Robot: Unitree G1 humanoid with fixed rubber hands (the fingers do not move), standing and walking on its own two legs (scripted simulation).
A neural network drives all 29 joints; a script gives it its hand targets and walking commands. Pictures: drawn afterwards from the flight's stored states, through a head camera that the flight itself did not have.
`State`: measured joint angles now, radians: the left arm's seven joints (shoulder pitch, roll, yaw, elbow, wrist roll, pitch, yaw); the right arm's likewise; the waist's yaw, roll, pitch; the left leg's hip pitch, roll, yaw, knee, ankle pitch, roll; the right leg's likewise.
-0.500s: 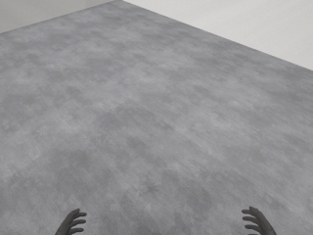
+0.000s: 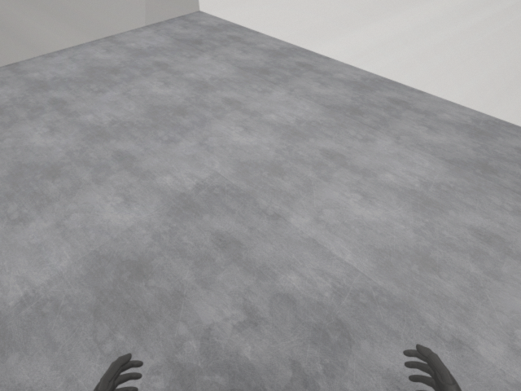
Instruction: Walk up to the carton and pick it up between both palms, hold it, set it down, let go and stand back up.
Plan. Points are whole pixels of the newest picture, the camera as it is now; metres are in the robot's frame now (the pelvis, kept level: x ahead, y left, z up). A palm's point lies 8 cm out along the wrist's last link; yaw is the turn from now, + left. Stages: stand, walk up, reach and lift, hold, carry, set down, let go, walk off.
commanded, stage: stand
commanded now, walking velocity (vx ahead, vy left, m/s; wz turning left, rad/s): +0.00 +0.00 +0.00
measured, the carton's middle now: out of the picture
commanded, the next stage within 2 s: walk up in 0.20 s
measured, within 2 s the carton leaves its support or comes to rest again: neither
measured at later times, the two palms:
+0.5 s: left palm out of the picture +0.12 +0.25 -0.10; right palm out of the picture +0.12 -0.30 -0.07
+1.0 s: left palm out of the picture +0.08 +0.13 -0.09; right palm out of the picture +0.02 -0.48 -0.07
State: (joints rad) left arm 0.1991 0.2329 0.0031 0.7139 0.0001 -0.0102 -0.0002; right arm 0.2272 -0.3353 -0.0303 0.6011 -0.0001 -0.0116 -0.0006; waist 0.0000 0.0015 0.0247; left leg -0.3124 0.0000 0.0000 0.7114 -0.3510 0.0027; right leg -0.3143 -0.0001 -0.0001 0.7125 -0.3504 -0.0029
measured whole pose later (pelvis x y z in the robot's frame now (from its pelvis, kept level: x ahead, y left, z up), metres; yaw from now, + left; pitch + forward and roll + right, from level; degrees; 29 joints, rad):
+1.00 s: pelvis -0.07 -0.15 +0.00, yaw -8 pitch +0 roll +1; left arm 0.20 0.35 0.07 0.68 0.00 0.08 -0.07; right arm 0.19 -0.44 -0.04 0.65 0.00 0.01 -0.04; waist 0.02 0.00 0.13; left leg -0.47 0.00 0.00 1.04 -0.45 -0.01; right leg -0.39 0.16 0.06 0.62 -0.22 -0.10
